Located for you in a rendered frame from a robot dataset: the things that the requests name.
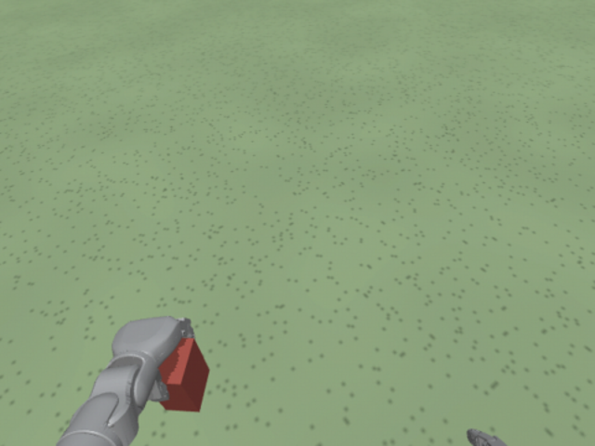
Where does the right robot hand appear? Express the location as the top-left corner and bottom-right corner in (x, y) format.
(467, 428), (508, 446)

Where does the carton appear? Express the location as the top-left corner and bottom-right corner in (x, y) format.
(158, 338), (209, 412)

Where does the left robot hand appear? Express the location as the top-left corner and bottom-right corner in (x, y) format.
(112, 316), (195, 402)

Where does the left robot arm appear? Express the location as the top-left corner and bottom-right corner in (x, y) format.
(56, 350), (158, 446)

